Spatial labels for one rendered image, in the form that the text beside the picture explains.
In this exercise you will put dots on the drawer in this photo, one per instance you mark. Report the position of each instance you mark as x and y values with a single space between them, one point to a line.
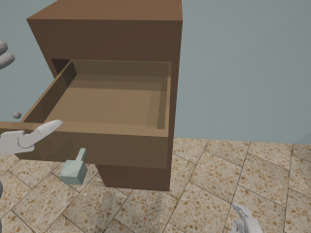
118 110

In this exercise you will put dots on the robot left hand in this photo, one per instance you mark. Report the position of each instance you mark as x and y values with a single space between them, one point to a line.
17 141

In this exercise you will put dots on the robot right hand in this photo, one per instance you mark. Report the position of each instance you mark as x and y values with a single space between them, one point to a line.
250 225

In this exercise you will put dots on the cabinet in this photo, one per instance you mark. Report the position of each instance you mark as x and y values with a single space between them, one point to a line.
120 30

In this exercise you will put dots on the handle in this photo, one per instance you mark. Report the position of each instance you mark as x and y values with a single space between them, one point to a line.
74 171

